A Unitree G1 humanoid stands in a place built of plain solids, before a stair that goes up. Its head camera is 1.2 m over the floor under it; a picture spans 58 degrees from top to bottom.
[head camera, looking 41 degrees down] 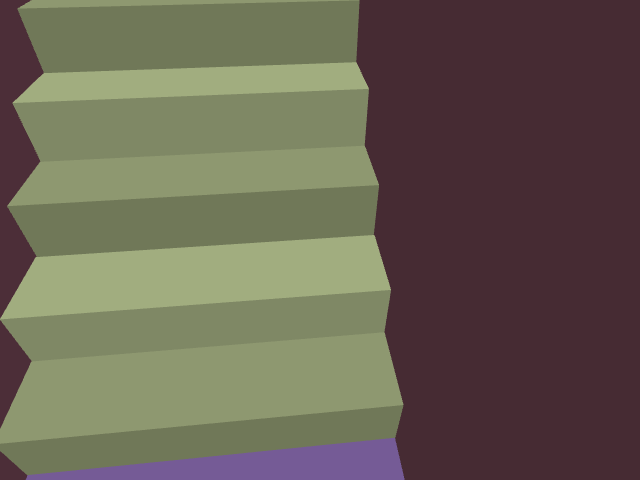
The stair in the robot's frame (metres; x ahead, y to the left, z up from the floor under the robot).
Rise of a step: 0.18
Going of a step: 0.22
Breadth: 0.98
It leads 6 degrees to the left of straight ahead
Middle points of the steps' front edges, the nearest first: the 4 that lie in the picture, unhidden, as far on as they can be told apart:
0.50 0.28 0.18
0.72 0.30 0.36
0.94 0.32 0.54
1.17 0.34 0.72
